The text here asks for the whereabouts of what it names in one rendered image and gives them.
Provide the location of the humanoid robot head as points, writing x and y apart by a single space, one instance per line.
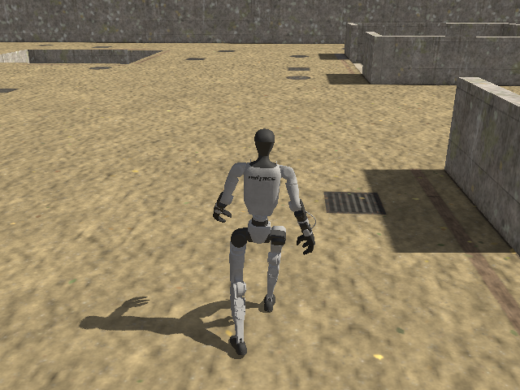
264 141

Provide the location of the robot left forearm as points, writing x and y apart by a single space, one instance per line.
219 207

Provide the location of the left robot upper arm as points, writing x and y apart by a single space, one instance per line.
237 170

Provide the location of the left robot shin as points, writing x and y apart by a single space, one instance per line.
238 313

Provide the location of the right robot upper arm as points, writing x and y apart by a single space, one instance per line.
292 187

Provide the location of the robot right forearm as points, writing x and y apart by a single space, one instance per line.
303 220

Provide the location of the robot left hand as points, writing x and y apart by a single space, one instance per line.
218 218

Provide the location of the robot right hand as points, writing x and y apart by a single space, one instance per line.
310 242

